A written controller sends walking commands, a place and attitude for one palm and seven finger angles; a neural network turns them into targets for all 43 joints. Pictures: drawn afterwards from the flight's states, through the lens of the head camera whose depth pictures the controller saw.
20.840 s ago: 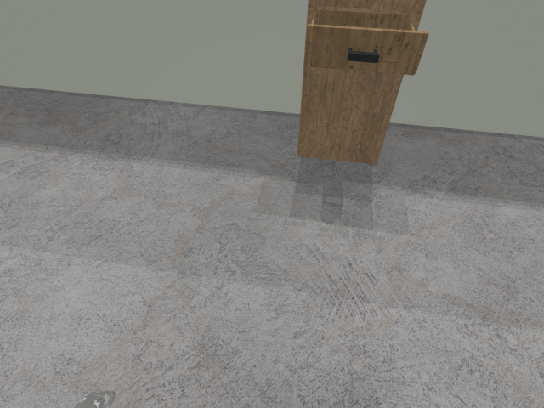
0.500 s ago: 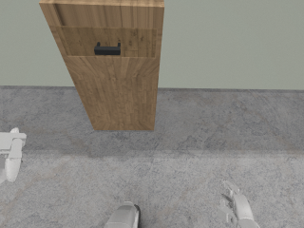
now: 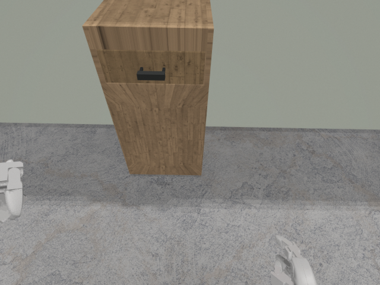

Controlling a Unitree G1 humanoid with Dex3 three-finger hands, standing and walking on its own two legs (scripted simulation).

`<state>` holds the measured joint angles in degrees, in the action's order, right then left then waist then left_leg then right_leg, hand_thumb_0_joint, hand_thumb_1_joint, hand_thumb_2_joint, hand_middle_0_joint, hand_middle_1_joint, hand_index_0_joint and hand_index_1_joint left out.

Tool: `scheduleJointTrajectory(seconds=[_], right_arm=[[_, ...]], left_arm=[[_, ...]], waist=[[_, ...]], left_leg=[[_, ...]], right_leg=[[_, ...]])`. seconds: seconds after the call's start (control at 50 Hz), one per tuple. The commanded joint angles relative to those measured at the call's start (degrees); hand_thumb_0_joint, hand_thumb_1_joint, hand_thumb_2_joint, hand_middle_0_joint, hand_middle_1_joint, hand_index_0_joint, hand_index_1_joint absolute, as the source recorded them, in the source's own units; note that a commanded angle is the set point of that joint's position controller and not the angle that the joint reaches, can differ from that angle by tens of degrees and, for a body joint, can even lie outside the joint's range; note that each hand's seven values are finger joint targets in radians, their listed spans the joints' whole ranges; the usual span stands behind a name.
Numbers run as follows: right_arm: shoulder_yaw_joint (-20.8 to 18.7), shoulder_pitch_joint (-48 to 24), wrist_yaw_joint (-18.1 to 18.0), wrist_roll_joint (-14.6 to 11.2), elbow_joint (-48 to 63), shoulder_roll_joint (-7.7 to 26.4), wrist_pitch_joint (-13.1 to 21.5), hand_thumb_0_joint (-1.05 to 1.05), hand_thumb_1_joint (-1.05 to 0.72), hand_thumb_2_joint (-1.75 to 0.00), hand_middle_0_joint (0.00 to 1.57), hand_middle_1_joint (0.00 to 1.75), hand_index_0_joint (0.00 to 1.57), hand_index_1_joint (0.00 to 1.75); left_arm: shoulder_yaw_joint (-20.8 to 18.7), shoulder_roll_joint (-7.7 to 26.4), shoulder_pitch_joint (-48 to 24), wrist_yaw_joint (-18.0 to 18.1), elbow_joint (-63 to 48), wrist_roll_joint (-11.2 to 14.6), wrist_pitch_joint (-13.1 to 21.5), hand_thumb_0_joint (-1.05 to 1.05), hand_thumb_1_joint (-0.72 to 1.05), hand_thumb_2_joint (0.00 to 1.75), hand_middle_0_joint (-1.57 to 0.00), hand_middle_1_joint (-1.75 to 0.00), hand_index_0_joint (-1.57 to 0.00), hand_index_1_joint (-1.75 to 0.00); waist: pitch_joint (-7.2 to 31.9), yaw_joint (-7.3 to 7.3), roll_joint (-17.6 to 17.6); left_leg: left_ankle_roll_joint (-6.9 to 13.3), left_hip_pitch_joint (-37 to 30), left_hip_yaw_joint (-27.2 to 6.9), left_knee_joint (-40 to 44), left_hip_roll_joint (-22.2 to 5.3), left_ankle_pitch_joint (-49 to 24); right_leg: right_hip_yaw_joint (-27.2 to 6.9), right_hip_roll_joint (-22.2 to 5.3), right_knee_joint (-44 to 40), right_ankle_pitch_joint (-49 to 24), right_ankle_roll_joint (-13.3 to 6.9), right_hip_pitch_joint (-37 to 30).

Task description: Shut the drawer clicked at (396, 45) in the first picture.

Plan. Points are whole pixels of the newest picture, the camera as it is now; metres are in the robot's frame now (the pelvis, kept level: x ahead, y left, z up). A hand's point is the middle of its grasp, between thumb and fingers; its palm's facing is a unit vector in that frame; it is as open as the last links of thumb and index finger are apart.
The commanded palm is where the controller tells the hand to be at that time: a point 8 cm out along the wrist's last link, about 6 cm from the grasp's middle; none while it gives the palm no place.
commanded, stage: stop stepping back and stand still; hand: left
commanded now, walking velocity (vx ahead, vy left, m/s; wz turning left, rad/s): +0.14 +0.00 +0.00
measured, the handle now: (151, 72) +0.85 +0.18 -0.01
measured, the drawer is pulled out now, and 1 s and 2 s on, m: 0.00 0.00 0.00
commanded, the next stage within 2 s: let the arm hang, fingers relaxed in 0.76 s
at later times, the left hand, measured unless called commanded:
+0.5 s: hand (17, 190) +0.21 +0.27 +0.18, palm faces +0.32 -0.78 -0.54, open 3.2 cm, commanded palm +0.15 +0.31 +0.19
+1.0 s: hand (64, 239) +0.22 +0.28 -0.02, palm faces +0.08 -0.89 -0.44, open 3.1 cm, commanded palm none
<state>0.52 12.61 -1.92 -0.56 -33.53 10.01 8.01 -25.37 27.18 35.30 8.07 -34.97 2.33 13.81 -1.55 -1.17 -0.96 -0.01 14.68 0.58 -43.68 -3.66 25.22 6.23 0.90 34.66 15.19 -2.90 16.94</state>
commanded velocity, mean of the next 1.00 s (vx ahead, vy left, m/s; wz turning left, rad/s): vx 0.00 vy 0.00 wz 0.00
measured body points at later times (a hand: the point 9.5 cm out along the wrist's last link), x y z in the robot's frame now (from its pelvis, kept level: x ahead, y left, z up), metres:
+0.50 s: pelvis +0.02 +0.03 +0.01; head +0.05 +0.03 +0.46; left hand +0.19 +0.31 +0.21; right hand +0.18 -0.19 -0.08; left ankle +0.05 +0.14 -0.72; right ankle +0.02 -0.09 -0.73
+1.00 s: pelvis +0.03 +0.04 +0.01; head +0.05 +0.01 +0.45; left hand +0.21 +0.33 +0.00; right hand +0.20 -0.22 -0.10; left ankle +0.05 +0.14 -0.72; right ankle +0.02 -0.09 -0.72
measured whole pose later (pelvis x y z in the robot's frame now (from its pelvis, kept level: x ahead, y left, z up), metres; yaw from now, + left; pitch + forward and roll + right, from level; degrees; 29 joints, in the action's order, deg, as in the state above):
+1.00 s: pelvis +0.03 +0.04 +0.01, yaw +1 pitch +2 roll +0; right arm -1.1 5.8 1.0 0.5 -43.7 17.1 3.1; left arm -6.1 18.7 18.0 0.8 14.5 -1.9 1.4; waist 0.0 0.1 -4.3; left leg 1.9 20.2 4.0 -33.5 -0.6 15.2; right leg 3.3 -2.0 32.8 17.8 0.8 16.8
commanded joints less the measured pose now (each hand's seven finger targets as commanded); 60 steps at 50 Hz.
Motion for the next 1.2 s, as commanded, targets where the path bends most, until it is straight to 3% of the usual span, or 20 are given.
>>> scheduleJointTrajectory(seconds=[0.0,0.06,0.1,0.14,0.16,0.18,0.2,0.22,0.32,0.38,0.44,0.48,0.64,0.82,0.84,0.88,0.92,1.0,1.1,1.18], right_arm=[[-4.9,-4.0,-0.8,-0.4,6.1,9.2,0.0,0.0,-0.9,-0.9,0.2,0.3,0.2,0.3],[-2.5,-6.8,-1.4,0.4,6.8,7.2,-1.0,0.0,-0.9,-0.9,0.2,0.3,0.2,0.3],[-2.2,-6.7,-2.3,1.0,6.4,7.1,-0.2,0.0,-0.9,-0.9,0.2,0.3,0.2,0.3],[-2.5,-6.2,-3.4,1.6,6.4,8.2,1.2,0.0,-0.9,-0.9,0.2,0.3,0.2,0.3],[-2.7,-5.4,-3.6,1.9,6.9,9.1,2.0,0.0,-0.9,-0.9,0.2,0.3,0.2,0.3],[-2.6,-5.0,-3.0,1.9,7.5,9.9,2.6,0.0,-0.9,-0.9,0.2,0.3,0.2,0.3],[-2.2,-4.2,-2.5,2.1,7.6,7.9,3.3,0.0,-0.9,-0.9,0.2,0.3,0.2,0.3],[-2.7,-4.1,-2.1,1.9,7.2,7.2,4.1,0.0,-0.9,-0.9,0.2,0.3,0.2,0.3],[-3.2,-2.8,-0.6,0.4,6.0,7.2,4.2,0.0,-0.9,-0.9,0.2,0.3,0.2,0.3],[-3.3,-3.9,-0.6,0.1,6.5,8.3,3.0,0.0,-0.9,-0.9,0.2,0.3,0.2,0.3],[-3.3,-5.0,-0.9,0.6,6.9,7.9,2.1,0.0,-0.9,-0.9,0.2,0.3,0.2,0.3],[-3.7,-3.9,-0.9,-0.1,6.2,7.8,1.8,0.0,-0.9,-0.9,0.2,0.3,0.2,0.3],[-3.2,-6.9,-2.5,0.2,7.7,7.7,1.3,0.0,-0.9,-0.9,0.2,0.3,0.2,0.3],[-3.5,-6.4,-2.5,0.2,7.7,8.2,0.8,0.0,-0.9,-0.9,0.2,0.3,0.2,0.3],[-6.3,-9.2,2.7,-0.2,-7.4,16.7,4.2,0.0,-0.9,-0.9,0.2,0.3,0.2,0.3],[-5.8,-4.1,2.9,-0.4,-4.8,15.1,-2.4,0.0,-0.9,-0.9,0.2,0.3,0.2,0.3],[-4.4,-4.7,2.8,0.7,-5.2,14.0,-3.6,0.0,-0.9,-0.9,0.2,0.3,0.2,0.3],[-3.7,-4.5,2.3,1.8,-7.6,13.4,-5.7,0.0,-0.9,-0.9,0.2,0.3,0.2,0.3],[-2.0,-4.4,1.8,1.9,-13.4,10.4,-7.3,0.0,-0.9,-0.9,0.2,0.3,0.2,0.3],[-1.8,-1.9,1.3,1.7,-17.9,8.1,-8.1,0.0,-0.9,-0.9,0.2,0.3,0.2,0.3]], left_arm=[[-3.4,3.4,-0.5,0.1,0.3,0.4,1.4,0.0,0.9,0.9,-1.4,-1.6,-1.4,-1.6],[-0.8,3.0,-6.3,0.1,-5.7,-0.3,1.6,0.0,0.9,0.9,-1.4,-1.6,-1.4,-1.6],[0.4,3.2,-8.7,0.7,-10.1,-0.6,1.9,0.0,0.9,0.9,-1.4,-1.6,-1.4,-1.6],[0.6,4.5,-10.6,1.2,-16.6,-0.8,2.2,0.0,0.9,0.9,-1.4,-1.6,-1.4,-1.6],[-0.3,4.8,-9.3,1.4,-18.8,-0.7,2.8,0.0,0.9,0.9,-1.4,-1.6,-1.4,-1.6],[-0.9,4.4,-9.1,1.7,-22.1,-1.2,3.6,0.0,0.9,0.9,-1.4,-1.6,-1.4,-1.6],[-2.2,6.0,-9.4,2.3,-23.2,-2.1,4.2,0.0,0.9,0.9,-1.4,-1.6,-1.4,-1.6],[-4.3,7.4,-9.0,2.3,-22.3,-2.1,4.5,0.0,0.9,0.9,-1.4,-1.6,-1.4,-1.6],[-5.2,3.7,4.4,1.8,-12.1,-0.6,2.5,0.0,0.9,0.9,-1.4,-1.6,-1.4,-1.6],[-4.4,3.4,4.6,1.0,-8.1,-0.2,2.5,0.0,0.9,0.9,-1.4,-1.6,-1.4,-1.6],[-5.4,5.0,2.8,0.8,-6.6,0.5,2.4,0.0,0.9,0.9,-1.4,-1.6,-1.4,-1.6],[-3.7,3.6,2.9,0.6,-8.2,0.9,2.0,0.0,0.9,0.9,-1.4,-1.6,-1.4,-1.6],[-4.0,4.8,2.1,1.2,-13.4,0.0,2.4,0.0,0.9,0.9,-1.4,-1.6,-1.4,-1.6],[-1.7,2.2,1.6,0.9,-7.8,0.0,2.1,0.0,0.9,0.9,-1.4,-1.6,-1.4,-1.6],[21.9,-3.2,-6.9,-6.7,40.5,-4.6,-5.0,0.0,0.9,0.9,-1.4,-1.6,-1.4,-1.6],[18.4,-4.4,-7.6,-8.0,41.4,-4.4,-11.9,0.0,0.9,0.9,-1.32,-1.51,-1.32,-1.51],[19.5,-5.2,-11.3,-8.0,46.8,-4.5,-12.2,0.0,0.9,0.9,-1.24,-1.43,-1.24,-1.43],[21.1,-3.7,-17.8,-7.6,60.8,-4.3,-12.6,0.0,0.9,0.9,-1.08,-1.25,-1.08,-1.25],[23.1,-6.0,-18.6,-6.9,75.7,-3.3,-13.8,0.0,0.9,0.9,-0.88,-1.04,-0.88,-1.04],[23.5,-7.5,-17.5,-6.8,84.3,-3.0,-13.8,0.0,0.9,0.9,-0.72,-0.86,-0.72,-0.86]], waist=[[-1.5,0.69,13.2],[-1.7,-0.32,10.9],[0.2,-0.12,8.7],[0.7,-0.65,-1.6],[1.0,-0.09,-10.6],[1.7,0.75,-23.5],[0.3,0.55,-23.0],[0.5,1.12,-15.7],[5.7,1.08,-11.3],[4.5,0.77,-5.4],[3.7,-0.03,4.3],[7.0,0.13,6.8],[6.9,1.45,-3.3],[5.0,1.37,-2.0],[4.0,-1.67,-1.5],[8.0,-0.23,-0.8],[7.4,0.7,2.3],[7.4,0.47,13.1],[5.0,1.35,-4.1],[2.8,1.28,-8.1]], left_leg=[[1.3,19.5,-2.8,-22.8,0.4,4.0],[1.5,7.6,0.5,-9.3,-1.6,-2.2],[1.9,-1.8,3.7,1.8,0.0,-4.4],[1.7,-8.7,4.1,13.2,1.9,-5.8],[3.6,-8.4,-5.4,21.5,-2.5,1.4],[7.2,-7.1,-22.0,32.4,-12.5,12.0],[11.1,-1.1,-28.1,36.7,-16.8,10.3],[10.6,0.5,-23.2,34.9,-15.0,3.6],[5.9,-1.7,-6.1,23.1,-8.6,-26.0],[3.6,4.5,-3.5,20.4,-6.6,-20.1],[0.7,5.1,-0.2,15.0,-0.4,-14.3],[0.6,-0.4,0.4,14.3,0.1,-15.0],[1.7,-3.8,-1.4,20.0,-1.7,-23.7],[1.4,-3.2,-0.8,21.7,-1.0,-19.0],[1.3,-1.8,-1.7,12.1,-3.2,-29.1],[1.5,-3.0,-1.9,12.5,-3.8,-31.7],[3.6,2.4,-4.7,14.5,-4.6,-26.6],[2.7,-0.5,-3.2,13.0,-1.6,-25.3],[2.5,-1.3,-3.6,19.0,-2.4,-25.5],[2.0,-0.7,-3.6,21.4,-1.9,-15.5]], right_leg=[[-31.3,-18.9,-24.8,21.8,-7.1,-1.5],[-16.9,-15.2,-22.6,18.0,-6.8,9.1],[-12.2,-13.5,-20.9,22.3,-5.6,11.4],[-8.8,-10.2,-13.4,23.3,-3.0,12.3],[-7.4,-6.6,-3.6,20.7,-0.9,12.3],[-4.0,-1.1,10.2,18.4,2.0,14.1],[-6.4,-0.2,21.0,16.0,2.3,12.1],[-7.4,-0.9,24.4,12.6,2.6,10.2],[-2.3,-1.2,3.2,7.0,3.8,-1.1],[-2.6,-0.9,-9.4,-2.1,3.6,-10.6],[-14.5,-9.1,-13.9,-14.5,0.0,-8.5],[-13.6,-8.3,-13.2,-11.5,0.2,-7.3],[-8.3,-3.9,-10.0,-14.4,2.6,-8.0],[-8.7,-3.4,-13.4,-11.1,2.8,-7.3],[-5.2,-7.2,-5.0,-15.4,1.6,1.4],[-7.3,-7.6,-5.6,-11.9,1.9,0.8],[-6.1,-6.4,-4.1,-8.3,1.9,-0.9],[-9.4,-9.0,-6.8,-16.0,0.1,-2.8],[-8.6,-6.7,-8.4,-7.3,1.5,-5.4],[-8.7,-6.8,-13.2,-1.3,0.9,-5.8]])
